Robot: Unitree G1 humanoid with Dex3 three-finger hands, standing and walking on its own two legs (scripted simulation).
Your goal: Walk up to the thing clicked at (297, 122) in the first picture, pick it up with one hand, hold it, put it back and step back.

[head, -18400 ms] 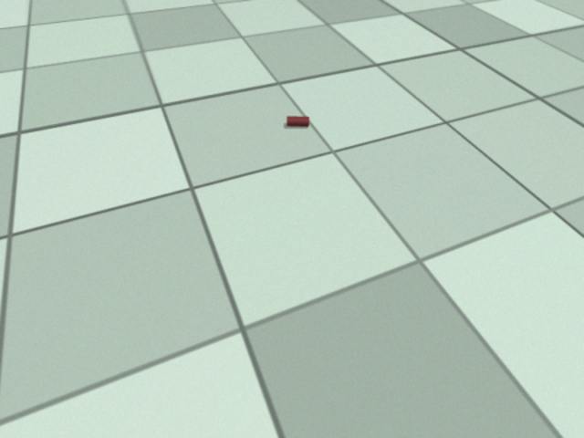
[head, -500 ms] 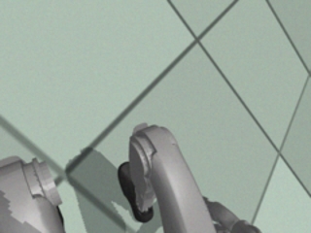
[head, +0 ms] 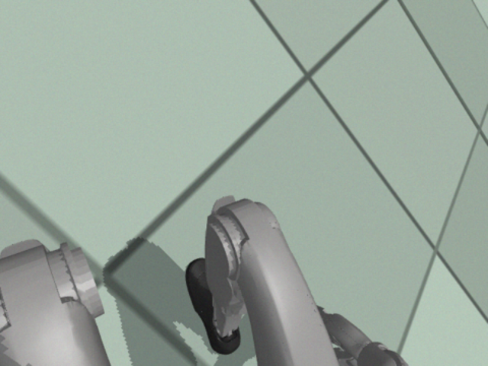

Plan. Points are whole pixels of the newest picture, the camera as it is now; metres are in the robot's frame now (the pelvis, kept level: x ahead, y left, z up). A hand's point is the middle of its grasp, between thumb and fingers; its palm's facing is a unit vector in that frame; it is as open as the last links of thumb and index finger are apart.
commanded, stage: close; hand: left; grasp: from above
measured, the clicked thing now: out of the picture +0.41 +0.35 -0.27
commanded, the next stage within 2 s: settle in 0.20 s
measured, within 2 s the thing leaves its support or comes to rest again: leaves its support in 0.62 s
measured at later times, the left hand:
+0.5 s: hand out of the picture +0.40 +0.36 -0.23, palm faces -0.43 -0.19 -0.88, open 8.2 cm
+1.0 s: hand out of the picture +0.39 +0.37 -0.15, palm faces -0.45 -0.13 -0.88, open 8.2 cm
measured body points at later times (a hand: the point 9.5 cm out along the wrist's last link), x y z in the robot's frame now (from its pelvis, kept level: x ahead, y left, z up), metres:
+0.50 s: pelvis +0.00 +0.00 +0.00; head +0.26 +0.13 +0.35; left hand +0.42 +0.36 -0.18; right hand +0.08 -0.25 -0.06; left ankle +0.07 +0.13 -0.26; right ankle +0.11 -0.12 -0.26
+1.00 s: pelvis +0.00 -0.01 +0.02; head +0.22 +0.10 +0.41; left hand +0.41 +0.37 -0.10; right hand +0.13 -0.25 -0.08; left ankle +0.07 +0.13 -0.26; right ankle +0.11 -0.12 -0.26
